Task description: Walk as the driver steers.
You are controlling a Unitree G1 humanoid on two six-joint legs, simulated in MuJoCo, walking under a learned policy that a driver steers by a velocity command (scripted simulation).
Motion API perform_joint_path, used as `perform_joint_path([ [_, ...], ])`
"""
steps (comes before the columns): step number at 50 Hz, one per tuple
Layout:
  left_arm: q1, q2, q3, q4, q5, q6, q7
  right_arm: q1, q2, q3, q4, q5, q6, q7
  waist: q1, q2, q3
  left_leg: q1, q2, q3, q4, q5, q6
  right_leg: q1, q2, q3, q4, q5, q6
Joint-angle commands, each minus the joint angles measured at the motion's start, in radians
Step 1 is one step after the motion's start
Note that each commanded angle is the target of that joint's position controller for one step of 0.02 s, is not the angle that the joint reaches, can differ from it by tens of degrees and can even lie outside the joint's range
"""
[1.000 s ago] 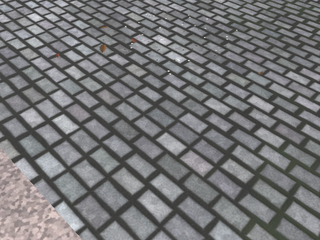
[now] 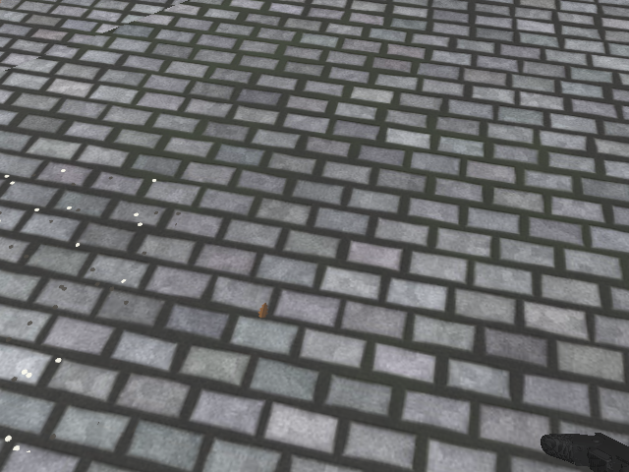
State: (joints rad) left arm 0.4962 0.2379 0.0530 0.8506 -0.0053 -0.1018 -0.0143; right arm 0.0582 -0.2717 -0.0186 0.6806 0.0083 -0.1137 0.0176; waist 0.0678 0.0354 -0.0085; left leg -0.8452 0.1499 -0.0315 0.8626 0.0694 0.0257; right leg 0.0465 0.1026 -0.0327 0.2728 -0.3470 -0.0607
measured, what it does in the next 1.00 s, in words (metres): walks ahead, turning left: left foot, then right foot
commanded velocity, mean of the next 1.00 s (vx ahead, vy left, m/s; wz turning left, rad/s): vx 1.00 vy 0.00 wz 0.81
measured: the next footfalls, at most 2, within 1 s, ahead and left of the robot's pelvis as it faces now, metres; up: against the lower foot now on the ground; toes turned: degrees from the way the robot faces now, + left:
left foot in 0.14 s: +0.41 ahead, +0.12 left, +0.00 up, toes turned +6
right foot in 0.58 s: +0.85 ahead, +0.03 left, +0.00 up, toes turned +36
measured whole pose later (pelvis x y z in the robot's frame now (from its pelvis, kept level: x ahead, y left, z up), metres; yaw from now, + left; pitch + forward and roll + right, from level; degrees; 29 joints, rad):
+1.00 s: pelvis +0.90 +0.24 -0.03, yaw +52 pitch +0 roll -3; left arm 0.45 0.30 0.06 0.87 0.01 -0.09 0.02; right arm 0.01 -0.29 -0.04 0.54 0.04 -0.03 0.08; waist 0.11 0.01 0.05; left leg -0.79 0.06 0.09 0.84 0.01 0.11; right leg 0.27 0.00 -0.27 0.26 -0.38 0.05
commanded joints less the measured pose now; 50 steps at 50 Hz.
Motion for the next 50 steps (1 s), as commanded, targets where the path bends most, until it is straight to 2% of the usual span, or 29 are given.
perform_joint_path([
  [1, -0.08, 0.156, 0.027, -0.08, -0.01, -0.042, 0.014, -0.1, -0.015, 0.01, -0.059, 0.017, -0.007, 0.026, -0.02, -0.009, 0.14, 0.308, -0.065, 0.05, -0.235, 0.257, 0.019, -0.294, -0.233, 0.006, -0.251, 0.319, -0.125],
  [3, -0.054, 0.178, 0.03, -0.063, 0.001, -0.027, 0.014, -0.133, -0.046, -0.004, -0.086, 0.028, -0.006, 0.04, -0.025, -0.051, 0.135, 0.273, -0.126, 0.086, -0.308, 0.202, 0.05, -0.083, -0.259, -0.03, -0.188, 0.593, -0.084],
  [5, -0.05, 0.21, 0.036, -0.065, 0.037, -0.001, 0.019, -0.089, -0.107, -0.036, -0.1, 0.033, -0.001, 0.05, -0.075, -0.139, 0.046, 0.316, -0.227, 0.175, -0.262, 0.031, 0.093, 0.099, -0.285, -0.065, 0.004, 1.169, -0.029],
  [6, -0.07, 0.223, 0.038, -0.07, 0.056, 0.014, 0.026, 0.049, -0.145, -0.057, -0.077, 0.04, 0.011, 0.048, -0.156, -0.202, -0.036, 0.439, -0.257, 0.188, -0.217, -0.054, 0.12, 0.127, -0.299, -0.074, 0.201, 1.412, -0.015],
  [7, -0.15, 0.238, 0.039, -0.088, 0.06, 0.027, 0.031, 0.306, -0.191, -0.082, -0.013, 0.04, 0.028, 0.039, -0.294, -0.223, -0.139, 0.7, -0.245, 0.156, -0.222, -0.05, 0.158, 0.039, -0.295, -0.093, 0.493, 1.515, 0.004],
  [8, -0.183, 0.212, 0.031, -0.12, 0.057, 0.019, 0.041, 0.513, -0.251, -0.098, 0.037, 0.033, 0.052, 0.022, -0.356, -0.095, -0.236, 1.046, -0.15, -0.046, -0.174, -0.154, 0.189, -0.249, -0.225, -0.074, 0.906, 1.104, 0.031],
  [9, 0.014, 0.007, -0.029, -0.16, 0.013, -0.014, 0.006, 0.459, -0.317, -0.111, 0.035, 0.02, 0.029, 0.037, -0.15, 0.387, -0.376, 1.407, 0.126, -0.723, -0.382, -0.553, 0.466, -0.744, -0.008, 0.078, 1.347, -0.102, 0.116],
  [10, -0.091, 0.153, -0.012, -0.18, -0.012, -0.056, -0.005, 0.448, -0.213, -0.1, 0.011, 0.003, 0.032, 0.024, -0.227, 0.21, -0.453, 1.411, 0.106, -0.929, -0.581, -0.781, 0.404, -0.8, -0.033, 0.213, 1.328, -0.039, 0.043],
  [11, -0.219, 0.17, -0.007, -0.22, -0.041, -0.073, -0.005, 0.424, -0.167, -0.087, 0.009, -0.012, 0.026, 0.015, -0.215, 0.117, -0.279, 1.281, 0.08, -0.807, -0.591, -0.709, 0.335, -0.845, -0.081, 0.218, 1.266, -0.012, 0.008],
  [12, -0.315, 0.142, -0.019, -0.254, -0.019, -0.084, 0.005, 0.376, -0.152, -0.08, 0.009, -0.011, 0.016, 0.025, -0.169, -0.086, -0.144, 1.066, 0.033, -0.717, -0.616, -0.552, 0.299, -0.8, -0.106, 0.2, 1.162, 0.004, -0.011],
  [14, -0.305, 0.116, -0.015, -0.255, 0.013, -0.078, 0.011, 0.27, -0.12, -0.07, -0.019, -0.018, 0.004, 0.024, -0.062, -0.099, -0.052, 0.808, -0.046, -0.566, -0.619, -0.325, 0.317, -0.702, -0.148, 0.209, 1.035, 0.016, 0.004],
  [16, -0.301, 0.112, -0.01, -0.257, 0.024, -0.058, 0.014, 0.252, -0.094, -0.064, -0.02, 0.011, 0.009, 0.018, -0.028, -0.076, 0.008, 0.689, -0.091, -0.479, -0.641, -0.246, 0.321, -0.688, -0.166, 0.185, 0.924, 0.01, 0.041],
  [20, -0.534, 0.057, -0.031, -0.347, 0.034, -0.051, 0.014, 0.268, -0.113, -0.068, -0.01, 0.029, 0.018, -0.022, -0.082, -0.035, 0.126, 0.379, -0.185, -0.336, -0.671, -0.167, 0.268, -0.531, -0.13, 0.089, 0.492, 0.287, 0.107],
  [23, -0.59, 0.083, -0.008, -0.372, 0.005, -0.05, 0.011, 0.327, -0.143, -0.085, 0.014, 0.039, 0.026, -0.03, -0.132, 0.026, 0.079, 0.332, -0.183, -0.38, -0.657, -0.302, 0.201, -0.302, -0.074, 0.107, 0.306, 0.527, 0.13],
  [26, -0.599, 0.146, 0.024, -0.38, -0.029, -0.054, 0.019, 0.357, -0.12, -0.09, 0.031, 0.047, 0.032, -0.037, -0.122, 0.054, 0.06, 0.554, -0.148, -0.448, -0.524, -0.255, 0.163, -0.314, -0.083, 0.16, 0.201, 0.442, 0.123],
  [28, -0.375, 0.204, 0.067, -0.341, -0.039, -0.061, 0.028, 0.322, -0.13, -0.095, 0.019, 0.022, 0.044, -0.029, 0.022, 0.065, -0.097, 0.631, -0.173, -0.403, -0.222, 0.064, 0.103, -0.094, -0.094, 0.133, 0.231, 0.321, 0.082],
  [29, -0.102, 0.23, 0.075, -0.301, -0.04, -0.049, 0.04, 0.269, -0.078, -0.072, -0.021, -0.013, 0.05, -0.019, 0.147, 0.05, -0.284, 0.474, -0.187, -0.346, 0.101, 0.011, 0.073, 0.236, -0.228, 0.229, 0.356, 0.159, 0.039],
  [30, -0.033, 0.317, 0.079, -0.273, 0.007, -0.046, 0.022, 0.497, 0.058, -0.03, -0.049, 0.034, 0.044, -0.012, 0.008, -0.445, -0.478, 0.157, -0.306, -0.24, 0.479, -0.659, 0.03, 0.564, -0.522, 0.832, 0.16, -0.231, -0.157],
  [31, -0.055, 0.258, 0.074, -0.269, 0.001, -0.04, 0.009, 0.473, -0.019, -0.021, -0.048, 0.077, 0.051, -0.025, 0.029, -0.504, -0.417, -0.012, -0.183, -0.178, 0.626, -0.574, 0.037, 0.513, -0.55, 1.054, 0.036, -0.6, -0.159],
  [32, -0.12, 0.173, 0.059, -0.282, -0.003, -0.029, 0.018, 0.341, -0.087, -0.035, -0.054, 0.058, 0.057, -0.031, 0.068, -0.345, -0.234, -0.067, -0.147, -0.129, 0.652, -0.475, 0.036, 0.366, -0.492, 0.882, 0.013, -0.523, -0.117],
  [33, -0.154, 0.156, 0.051, -0.261, 0.008, -0.016, 0.021, 0.237, -0.106, -0.042, -0.071, 0.026, 0.059, -0.029, 0.065, -0.151, -0.103, -0.039, -0.115, -0.091, 0.616, -0.413, 0.037, 0.202, -0.442, 0.686, 0.011, -0.276, -0.083],
  [34, -0.175, 0.153, 0.049, -0.24, 0.025, -0.012, 0.02, 0.175, -0.095, -0.044, -0.098, 0.004, 0.055, -0.022, 0.04, -0.077, -0.033, -0.002, -0.081, -0.086, 0.576, -0.378, 0.042, 0.07, -0.417, 0.566, 0.012, -0.084, -0.08],
  [35, -0.189, 0.132, 0.042, -0.219, 0.034, -0.015, 0.019, 0.167, -0.078, -0.047, -0.109, 0.012, 0.06, -0.011, 0.008, -0.082, 0.001, 0.05, -0.042, -0.097, 0.535, -0.367, 0.045, -0.021, -0.388, 0.46, 0.006, 0.043, -0.077],
  [37, -0.221, 0.077, 0.027, -0.175, 0.012, -0.021, 0.007, 0.174, -0.043, -0.045, -0.127, 0.042, 0.085, -0.003, -0.039, -0.135, 0.026, 0.056, -0.004, -0.088, 0.512, -0.38, 0.055, -0.095, -0.359, 0.336, -0.032, 0.095, -0.069],
  [39, -0.23, 0.073, 0.026, -0.141, -0.005, -0.023, 0.004, 0.141, -0.027, -0.037, -0.146, 0.036, 0.1, 0.005, -0.056, -0.112, 0.075, 0.002, 0.02, -0.079, 0.48, -0.34, 0.047, -0.13, -0.355, 0.216, -0.057, 0.214, -0.064],
  [44, -0.23, 0.149, 0.033, -0.104, 0.024, -0.026, 0.021, 0.028, -0.064, -0.038, -0.167, 0.025, 0.087, 0.027, -0.043, -0.022, 0.131, 0.022, -0.021, 0.007, 0.239, -0.028, 0.035, -0.144, -0.294, -0.052, -0.136, 0.4, -0.018],
  [46, -0.178, 0.195, 0.038, -0.081, 0.013, -0.023, 0.028, -0.062, -0.049, -0.028, -0.198, 0.026, 0.075, 0.05, -0.019, -0.025, 0.179, 0.047, -0.034, 0.07, 0.076, 0.009, 0.058, -0.102, -0.307, -0.117, -0.134, 0.557, 0.012],
  [48, -0.135, 0.239, 0.043, -0.066, 0.019, -0.011, 0.036, -0.113, -0.076, -0.039, -0.211, 0.03, 0.063, 0.066, -0.022, -0.046, 0.147, 0.194, -0.122, 0.18, -0.051, 0.008, 0.095, -0.051, -0.291, -0.182, -0.074, 0.928, 0.055],
  [50, -0.104, 0.3, 0.054, -0.068, 0.017, 0.008, 0.058, -0.05, -0.118, -0.062, -0.198, 0.038, 0.069, 0.069, -0.083, -0.144, 0.073, 0.328, -0.22, 0.248, -0.029, -0.102, 0.121, 0.029, -0.324, -0.205, 0.113, 1.534, 0.064],
])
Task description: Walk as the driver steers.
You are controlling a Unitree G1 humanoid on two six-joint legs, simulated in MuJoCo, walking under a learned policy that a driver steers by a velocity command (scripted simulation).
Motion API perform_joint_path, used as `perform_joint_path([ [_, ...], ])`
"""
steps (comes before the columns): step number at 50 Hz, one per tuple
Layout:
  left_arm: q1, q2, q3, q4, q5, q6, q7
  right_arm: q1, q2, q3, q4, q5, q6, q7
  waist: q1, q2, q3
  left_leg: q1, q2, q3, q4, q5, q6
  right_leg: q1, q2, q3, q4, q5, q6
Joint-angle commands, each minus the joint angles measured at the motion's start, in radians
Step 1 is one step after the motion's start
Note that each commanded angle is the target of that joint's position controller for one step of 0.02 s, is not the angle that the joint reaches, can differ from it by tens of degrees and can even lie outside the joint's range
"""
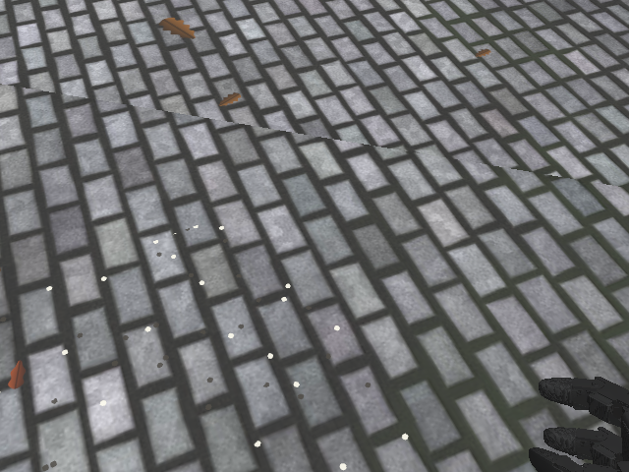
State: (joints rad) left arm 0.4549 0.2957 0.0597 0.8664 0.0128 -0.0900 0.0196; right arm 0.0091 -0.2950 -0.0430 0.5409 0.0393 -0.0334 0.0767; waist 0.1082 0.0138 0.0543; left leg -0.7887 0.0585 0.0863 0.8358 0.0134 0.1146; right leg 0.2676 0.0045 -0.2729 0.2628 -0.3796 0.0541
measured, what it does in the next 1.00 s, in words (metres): walks ahead, turning left: left foot, then right foot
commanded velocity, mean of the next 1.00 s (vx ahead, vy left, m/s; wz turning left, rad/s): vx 1.00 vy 0.00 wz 0.41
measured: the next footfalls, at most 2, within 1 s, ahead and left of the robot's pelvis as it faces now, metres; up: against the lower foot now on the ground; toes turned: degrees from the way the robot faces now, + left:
left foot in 0.06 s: +0.26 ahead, +0.06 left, +0.00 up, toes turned +7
right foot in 0.48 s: +0.72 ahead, -0.05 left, +0.00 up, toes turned +23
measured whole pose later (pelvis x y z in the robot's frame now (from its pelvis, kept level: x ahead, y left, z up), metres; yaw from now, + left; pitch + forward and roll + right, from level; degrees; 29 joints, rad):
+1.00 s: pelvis +0.90 +0.18 +0.00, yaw +23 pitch +2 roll +0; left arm 0.54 0.25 0.02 0.91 0.00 -0.06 0.00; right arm -0.06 -0.23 -0.01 0.59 0.03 -0.10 0.05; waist 0.07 -0.02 0.03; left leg -0.60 -0.01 0.04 0.59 0.00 0.08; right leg 0.21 -0.04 0.00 0.45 -0.47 -0.01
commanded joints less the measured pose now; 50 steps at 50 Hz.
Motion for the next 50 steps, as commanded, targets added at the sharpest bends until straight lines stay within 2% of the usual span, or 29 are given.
perform_joint_path([
  [1, -0.106, 0.286, 0.06, -0.102, -0.007, 0.006, 0.031, 0.152, -0.121, -0.055, -0.036, 0.011, -0.003, 0.008, -0.225, -0.178, -0.041, 0.41, -0.137, 0.111, -0.021, -0.132, 0.06, -0.219, -0.267, 0.048, 0.301, 1.675, -0.064],
  [2, -0.176, 0.283, 0.062, -0.135, -0.004, 0.01, 0.025, 0.41, -0.209, -0.099, 0.033, 0.012, 0.007, -0.003, -0.351, -0.172, -0.153, 0.707, -0.149, 0.075, -0.064, -0.125, 0.103, -0.323, -0.259, 0.069, 0.564, 1.681, -0.083],
  [3, -0.215, 0.213, 0.046, -0.153, -0.017, -0.002, 0.016, 0.576, -0.252, -0.123, 0.102, 0.014, 0.013, -0.025, -0.409, -0.024, -0.177, 1.02, -0.091, -0.073, -0.214, -0.003, 0.155, -0.581, -0.123, 0.07, 0.972, 0.923, -0.059],
  [4, -0.069, 0.015, -0.014, -0.204, 0.009, -0.041, -0.007, 0.469, -0.296, -0.108, 0.08, -0.011, 0.004, -0.031, -0.181, 0.336, -0.234, 1.256, 0.068, -0.52, -0.213, -0.157, 0.299, -1.004, 0.047, 0.21, 1.354, -0.186, -0.038],
  [5, -0.14, 0.086, -0.019, -0.261, -0.029, -0.091, -0.02, 0.464, -0.245, -0.099, 0.031, -0.028, -0.01, -0.037, -0.235, 0.25, -0.43, 1.302, 0.188, -0.923, -0.467, -0.611, 0.388, -1.121, 0.048, 0.412, 1.396, -0.142, -0.082],
  [6, -0.289, 0.145, -0.006, -0.294, -0.056, -0.111, -0.02, 0.474, -0.202, -0.091, 0.043, -0.032, -0.028, -0.038, -0.254, 0.085, -0.263, 1.159, 0.182, -0.944, -0.593, -0.665, 0.312, -1.162, 0.008, 0.422, 1.3, -0.053, -0.111],
  [7, -0.31, 0.12, -0.01, -0.303, -0.055, -0.117, -0.016, 0.416, -0.178, -0.08, 0.052, -0.031, -0.045, -0.033, -0.177, -0.071, -0.136, 0.967, 0.167, -0.884, -0.618, -0.596, 0.277, -1.131, -0.027, 0.426, 1.178, 0.015, -0.114],
  [8, -0.279, 0.101, -0.01, -0.279, -0.034, -0.106, -0.012, 0.346, -0.151, -0.07, 0.046, -0.034, -0.055, -0.03, -0.113, -0.13, -0.071, 0.793, 0.123, -0.788, -0.61, -0.491, 0.255, -1.041, -0.059, 0.43, 1.104, 0.048, -0.096],
  [9, -0.228, 0.101, -0.004, -0.264, -0.023, -0.087, -0.014, 0.292, -0.138, -0.066, 0.036, -0.042, -0.06, -0.036, -0.064, -0.096, -0.042, 0.667, 0.072, -0.71, -0.613, -0.421, 0.252, -0.967, -0.08, 0.444, 1.044, 0.067, -0.07],
  [11, -0.212, 0.105, 0.004, -0.254, -0.009, -0.051, -0.013, 0.25, -0.091, -0.049, 0.049, -0.028, -0.056, -0.052, -0.031, -0.066, 0.005, 0.513, 0.017, -0.564, -0.632, -0.342, 0.23, -0.908, -0.115, 0.412, 0.91, 0.08, -0.023],
  [15, -0.436, 0.003, -0.036, -0.324, 0.02, -0.045, -0.025, 0.301, -0.072, -0.039, 0.105, -0.02, -0.051, -0.093, -0.129, 0.005, 0.063, 0.251, -0.093, -0.319, -0.629, -0.178, 0.154, -0.695, -0.084, 0.288, 0.512, 0.516, 0.017],
  [20, -0.573, 0.07, -0.009, -0.369, -0.035, -0.053, -0.038, 0.428, -0.099, -0.051, 0.174, -0.001, -0.056, -0.087, -0.222, 0.06, 0.053, 0.553, 0.015, -0.405, -0.583, -0.221, 0.118, -0.727, -0.064, 0.321, 0.25, 0.58, -0.014],
  [22, -0.511, 0.107, 0.011, -0.361, -0.038, -0.056, -0.042, 0.434, -0.118, -0.058, 0.195, -0.014, -0.037, -0.092, -0.174, 0.09, 0.026, 0.73, 0.069, -0.418, -0.506, 0.069, 0.098, -0.741, -0.046, 0.305, 0.24, 0.462, -0.046],
  [24, -0.224, 0.175, 0.052, -0.309, -0.052, -0.047, -0.027, 0.375, -0.15, -0.061, 0.186, -0.054, -0.022, -0.078, 0.003, 0.121, -0.162, 0.754, 0.046, -0.363, -0.183, 0.543, 0.049, -0.444, -0.012, 0.245, 0.301, 0.329, -0.103],
  [25, 0.037, 0.203, 0.052, -0.267, -0.04, -0.034, -0.015, 0.334, -0.091, -0.038, 0.153, -0.073, -0.025, -0.073, 0.113, 0.073, -0.341, 0.512, 0.015, -0.345, 0.182, 0.4, 0.021, -0.06, -0.136, 0.393, 0.423, 0.201, -0.139],
  [26, 0.091, 0.283, 0.067, -0.206, -0.015, -0.038, -0.037, 0.564, 0.052, 0.003, 0.156, -0.005, -0.049, -0.063, -0.018, -0.54, -0.531, 0.166, -0.195, -0.262, 0.627, -0.386, -0.058, 0.251, -0.393, 1.041, 0.144, -0.242, -0.36],
  [27, 0.078, 0.17, 0.044, -0.214, -0.018, -0.04, -0.048, 0.53, -0.025, 0.003, 0.173, 0.031, -0.056, -0.068, 0.017, -0.428, -0.472, 0.019, -0.123, -0.299, 0.674, -0.43, -0.033, 0.24, -0.39, 1.242, -0.014, -0.53, -0.324],
  [28, 0.018, 0.099, 0.029, -0.215, -0.013, -0.029, -0.036, 0.338, -0.079, -0.006, 0.138, 0.035, -0.059, -0.066, 0.045, -0.258, -0.281, -0.047, -0.077, -0.251, 0.689, -0.398, -0.024, 0.11, -0.36, 1.052, 0.006, -0.418, -0.285],
  [29, -0.001, 0.105, 0.028, -0.191, -0.001, -0.023, -0.04, 0.201, -0.069, 0.001, 0.102, 0.007, -0.066, -0.067, 0.038, -0.031, -0.151, -0.021, -0.045, -0.217, 0.627, -0.374, -0.018, -0.07, -0.301, 0.894, 0.003, -0.197, -0.256],
  [30, -0.039, 0.101, 0.024, -0.181, 0.006, -0.029, -0.045, 0.157, -0.052, 0.0, 0.079, -0.018, -0.073, -0.067, -0.006, -0.02, -0.106, 0.001, -0.012, -0.219, 0.544, -0.345, -0.016, -0.18, -0.272, 0.803, 0.009, -0.071, -0.263],
  [31, -0.071, 0.061, 0.009, -0.174, 0.014, -0.033, -0.048, 0.167, -0.033, 0.0, 0.08, -0.018, -0.07, -0.06, -0.055, -0.044, -0.072, 0.056, 0.022, -0.222, 0.489, -0.325, -0.013, -0.275, -0.232, 0.725, -0.013, -0.009, -0.257],
  [32, -0.091, 0.019, -0.005, -0.164, 0.006, -0.034, -0.056, 0.189, -0.019, 0.0, 0.091, -0.01, -0.06, -0.057, -0.086, -0.073, -0.055, 0.081, 0.034, -0.215, 0.45, -0.31, -0.011, -0.321, -0.207, 0.674, -0.039, 0.016, -0.25],
  [34, -0.101, 0.021, -0.008, -0.149, -0.021, -0.037, -0.061, 0.205, -0.006, 0.005, 0.1, -0.007, -0.048, -0.054, -0.121, -0.075, -0.008, 0.058, 0.065, -0.203, 0.368, -0.317, -0.026, -0.386, -0.215, 0.635, -0.077, 0.07, -0.277],
  [38, -0.064, 0.076, 0.001, -0.118, -0.022, -0.041, -0.041, 0.047, -0.002, 0.018, 0.053, -0.033, -0.057, -0.05, -0.098, -0.034, 0.071, -0.008, 0.08, -0.153, 0.117, -0.046, -0.068, -0.432, -0.189, 0.475, -0.158, 0.263, -0.27],
  [43, 0.068, 0.09, -0.007, -0.05, -0.044, -0.035, -0.024, -0.157, 0.003, 0.022, -0.005, -0.017, -0.079, -0.018, -0.032, -0.041, 0.112, 0.186, 0.001, -0.068, -0.219, 0.194, -0.061, -0.378, -0.179, 0.325, -0.245, 0.429, -0.232],
  [46, 0.083, 0.139, 0.0, -0.025, -0.032, -0.007, -0.02, -0.156, -0.044, -0.001, -0.027, -0.013, -0.083, -0.007, -0.075, -0.119, 0.052, 0.246, -0.076, -0.019, -0.282, 0.057, -0.027, -0.177, -0.227, 0.295, -0.108, 0.916, -0.203],
  [48, 0.078, 0.171, 0.005, -0.006, -0.008, 0.022, -0.013, 0.066, -0.116, -0.039, 0.007, -0.003, -0.065, -0.025, -0.217, -0.202, -0.101, 0.496, -0.115, -0.026, -0.255, -0.072, 0.013, -0.133, -0.247, 0.309, 0.185, 1.286, -0.185],
  [49, 0.013, 0.183, 0.004, -0.02, 0.0, 0.035, -0.005, 0.323, -0.151, -0.06, 0.073, 0.003, -0.053, -0.043, -0.36, -0.187, -0.209, 0.819, -0.06, -0.073, -0.25, -0.075, 0.028, -0.329, -0.214, 0.287, 0.475, 1.196, -0.15],
  [50, 0.07, 0.05, -0.024, -0.069, 0.012, 0.027, -0.006, 0.487, -0.242, -0.077, 0.12, -0.029, -0.047, -0.061, -0.318, 0.052, -0.396, 1.233, 0.19, -0.428, -0.218, -0.355, 0.068, -0.691, -0.084, 0.313, 0.878, 0.563, -0.132],
])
